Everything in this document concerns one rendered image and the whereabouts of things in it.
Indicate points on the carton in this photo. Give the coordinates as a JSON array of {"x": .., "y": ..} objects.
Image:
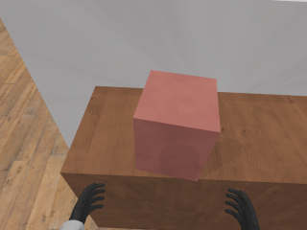
[{"x": 176, "y": 124}]

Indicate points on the robot left hand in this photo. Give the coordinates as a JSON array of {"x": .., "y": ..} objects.
[{"x": 83, "y": 206}]

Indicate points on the pedestal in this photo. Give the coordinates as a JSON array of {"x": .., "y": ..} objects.
[{"x": 261, "y": 150}]

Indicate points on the robot left forearm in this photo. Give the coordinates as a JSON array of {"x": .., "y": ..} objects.
[{"x": 72, "y": 225}]

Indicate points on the robot right hand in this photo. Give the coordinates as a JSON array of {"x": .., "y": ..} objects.
[{"x": 247, "y": 215}]

